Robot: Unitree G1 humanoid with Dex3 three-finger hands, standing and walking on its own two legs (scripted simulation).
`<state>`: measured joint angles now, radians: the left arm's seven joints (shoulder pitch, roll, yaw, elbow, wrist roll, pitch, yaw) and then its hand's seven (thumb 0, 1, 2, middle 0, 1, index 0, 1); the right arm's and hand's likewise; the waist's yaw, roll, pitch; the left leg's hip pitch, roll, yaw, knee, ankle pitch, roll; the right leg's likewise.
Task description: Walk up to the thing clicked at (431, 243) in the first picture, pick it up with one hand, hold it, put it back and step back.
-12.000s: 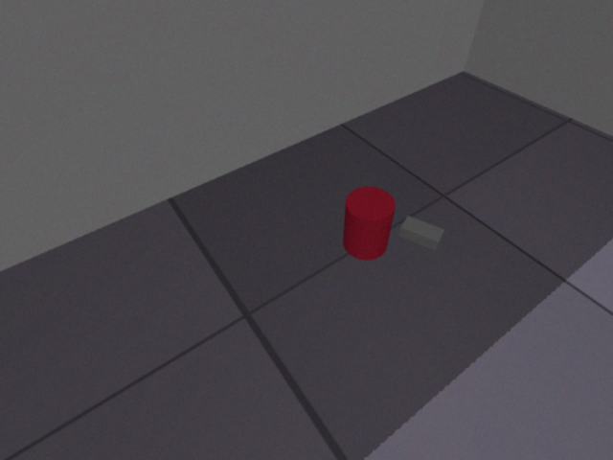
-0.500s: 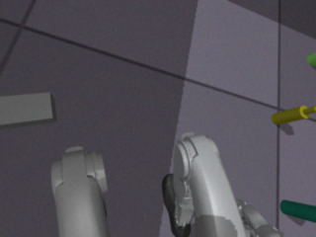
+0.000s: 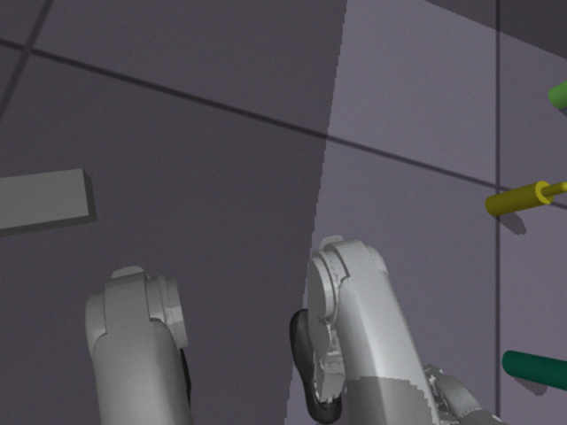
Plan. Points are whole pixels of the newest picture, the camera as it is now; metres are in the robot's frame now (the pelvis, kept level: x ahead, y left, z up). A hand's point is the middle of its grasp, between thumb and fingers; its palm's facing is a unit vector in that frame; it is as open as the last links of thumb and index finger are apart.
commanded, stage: rise first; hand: left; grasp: from above
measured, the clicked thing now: (34, 203) +0.44 +0.36 -0.28
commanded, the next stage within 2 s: approach in 0.80 s
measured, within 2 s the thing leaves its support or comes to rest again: neither
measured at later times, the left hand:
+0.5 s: hand out of the picture +0.39 +0.40 -0.15, palm faces -0.44 -0.11 -0.89, open 13.7 cm
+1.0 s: hand out of the picture +0.40 +0.40 -0.16, palm faces -0.45 -0.10 -0.89, open 13.7 cm
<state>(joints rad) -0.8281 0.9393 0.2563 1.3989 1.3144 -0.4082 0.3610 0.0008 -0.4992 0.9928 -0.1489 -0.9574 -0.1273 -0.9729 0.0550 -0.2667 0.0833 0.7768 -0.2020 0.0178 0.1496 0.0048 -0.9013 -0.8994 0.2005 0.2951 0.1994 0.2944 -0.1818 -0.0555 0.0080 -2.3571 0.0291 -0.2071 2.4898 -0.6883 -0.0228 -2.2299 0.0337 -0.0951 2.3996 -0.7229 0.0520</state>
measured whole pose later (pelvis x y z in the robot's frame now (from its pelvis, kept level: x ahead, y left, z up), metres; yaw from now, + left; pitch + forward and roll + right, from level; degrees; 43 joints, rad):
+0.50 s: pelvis -0.01 +0.00 +0.00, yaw +0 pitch +30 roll -10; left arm -0.85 0.94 0.23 1.41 1.33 -0.42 0.35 0.00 -0.47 0.97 -0.20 -0.91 -0.17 -0.93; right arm 0.05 -0.27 0.08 0.77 -0.19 0.02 0.15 0.00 -0.90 -0.90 0.20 0.30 0.20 0.29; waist -0.18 -0.06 -0.01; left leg -2.36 0.02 -0.20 2.48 -0.67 -0.01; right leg -2.22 0.03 -0.09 2.39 -0.71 0.05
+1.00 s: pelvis +0.00 +0.00 +0.00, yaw +0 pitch +30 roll -10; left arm -0.86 0.96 0.22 1.41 1.33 -0.42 0.35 0.00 -0.46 0.96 -0.19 -0.91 -0.17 -0.92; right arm 0.07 -0.27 0.10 0.77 -0.19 0.01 0.15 0.01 -0.90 -0.90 0.20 0.30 0.20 0.29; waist -0.19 -0.06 0.00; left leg -2.36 0.02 -0.20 2.49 -0.67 -0.02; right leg -2.22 0.03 -0.09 2.39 -0.71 0.06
